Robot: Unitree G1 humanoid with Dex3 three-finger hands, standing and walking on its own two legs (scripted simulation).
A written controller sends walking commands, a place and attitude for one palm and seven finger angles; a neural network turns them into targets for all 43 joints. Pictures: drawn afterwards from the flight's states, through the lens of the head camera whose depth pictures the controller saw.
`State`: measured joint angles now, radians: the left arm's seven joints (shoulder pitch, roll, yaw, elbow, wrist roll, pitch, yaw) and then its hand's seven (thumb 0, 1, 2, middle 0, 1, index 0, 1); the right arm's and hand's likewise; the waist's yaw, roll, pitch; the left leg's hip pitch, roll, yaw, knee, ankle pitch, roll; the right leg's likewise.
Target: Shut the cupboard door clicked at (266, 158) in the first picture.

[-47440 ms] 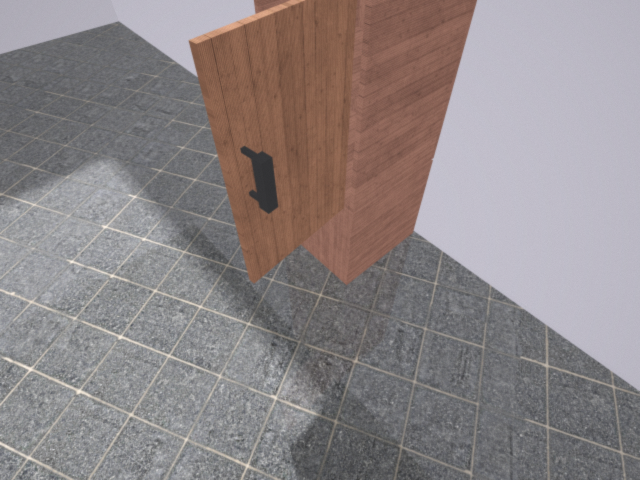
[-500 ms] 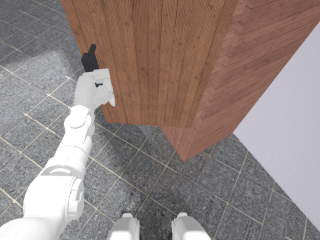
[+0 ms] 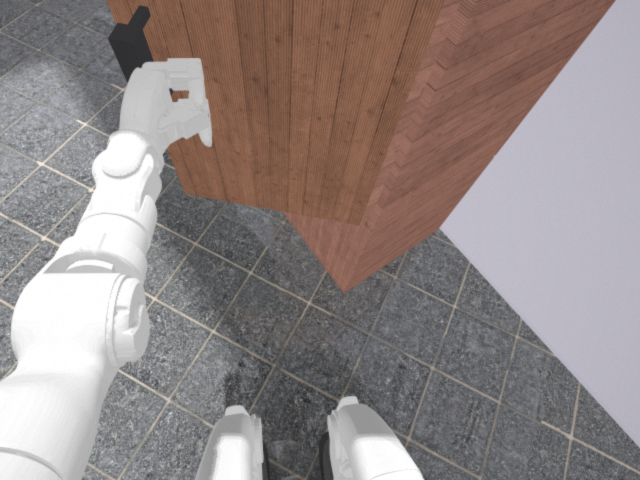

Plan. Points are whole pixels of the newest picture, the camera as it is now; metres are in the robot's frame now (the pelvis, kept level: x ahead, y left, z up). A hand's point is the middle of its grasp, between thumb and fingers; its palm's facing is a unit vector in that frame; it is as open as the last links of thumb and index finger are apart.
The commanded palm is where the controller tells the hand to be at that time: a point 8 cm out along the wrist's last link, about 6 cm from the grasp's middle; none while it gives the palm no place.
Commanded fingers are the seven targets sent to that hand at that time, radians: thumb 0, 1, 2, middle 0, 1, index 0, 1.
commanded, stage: push the door shut along its arc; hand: left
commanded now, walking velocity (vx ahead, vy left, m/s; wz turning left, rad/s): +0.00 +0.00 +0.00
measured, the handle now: (150, 68) +0.61 +0.15 +0.09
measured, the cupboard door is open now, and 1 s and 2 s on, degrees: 46 33 33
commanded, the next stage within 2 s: pull the fist back off the door in 0.70 s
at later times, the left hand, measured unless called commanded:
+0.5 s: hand (234, 81) +0.58 +0.05 +0.10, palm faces -0.33 -0.94 -0.04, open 2.9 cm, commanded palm +0.59 +0.08 +0.09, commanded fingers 0.00 0.90 0.90 -1.30 -1.50 -1.30 -1.50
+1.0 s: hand (250, 64) +0.61 +0.03 +0.09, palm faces +0.08 -0.99 +0.08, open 2.9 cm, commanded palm +0.59 +0.04 +0.09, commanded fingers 0.00 0.90 0.90 -1.30 -1.50 -1.30 -1.50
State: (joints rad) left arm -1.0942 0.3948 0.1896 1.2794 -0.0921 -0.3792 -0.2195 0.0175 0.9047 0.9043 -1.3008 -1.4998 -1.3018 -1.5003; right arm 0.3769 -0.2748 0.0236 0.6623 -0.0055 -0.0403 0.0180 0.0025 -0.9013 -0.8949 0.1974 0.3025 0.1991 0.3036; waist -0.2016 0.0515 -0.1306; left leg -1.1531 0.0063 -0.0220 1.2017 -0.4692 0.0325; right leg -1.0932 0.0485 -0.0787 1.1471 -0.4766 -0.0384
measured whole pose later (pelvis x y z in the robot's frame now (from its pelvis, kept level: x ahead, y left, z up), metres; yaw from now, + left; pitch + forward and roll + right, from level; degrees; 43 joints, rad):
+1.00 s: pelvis +0.00 +0.00 -0.03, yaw -2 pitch +32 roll -5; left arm -1.41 0.36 0.34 1.37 0.06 -0.25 0.24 -0.01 0.79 0.91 -1.30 -1.50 -1.30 -1.50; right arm 0.44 -0.24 0.03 0.66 -0.12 -0.07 0.09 0.00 -0.90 -0.90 0.20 0.30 0.20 0.30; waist -0.29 0.08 -0.16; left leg -1.37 0.03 -0.04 1.31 -0.50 0.02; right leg -1.30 0.07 -0.10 1.24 -0.50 -0.04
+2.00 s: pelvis +0.03 -0.02 +0.04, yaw -1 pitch +18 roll +1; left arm -0.67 0.12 0.17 0.88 -0.01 -0.44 0.23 0.02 0.90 0.90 -1.30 -1.50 -1.30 -1.50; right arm 0.36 -0.21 -0.02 0.62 -0.04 0.06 0.08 0.00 -0.90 -0.90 0.19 0.30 0.20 0.30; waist -0.09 0.05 -0.16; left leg -0.86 0.01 0.03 0.99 -0.45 0.00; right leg -0.85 0.06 -0.01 1.00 -0.47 -0.06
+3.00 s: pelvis +0.05 +0.02 +0.11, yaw +2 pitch -4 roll -1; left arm 0.46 0.38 0.33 -0.39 -0.09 0.00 0.10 0.02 0.90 0.90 -0.44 -0.56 -0.45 -0.56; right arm 0.20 -0.22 0.05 0.60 0.03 -0.02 -0.05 0.01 -0.90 -0.90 0.20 0.30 0.20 0.30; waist 0.07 0.08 -0.01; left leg -0.13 -0.05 0.00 0.44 -0.25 0.05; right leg -0.08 0.01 -0.02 0.39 -0.25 0.00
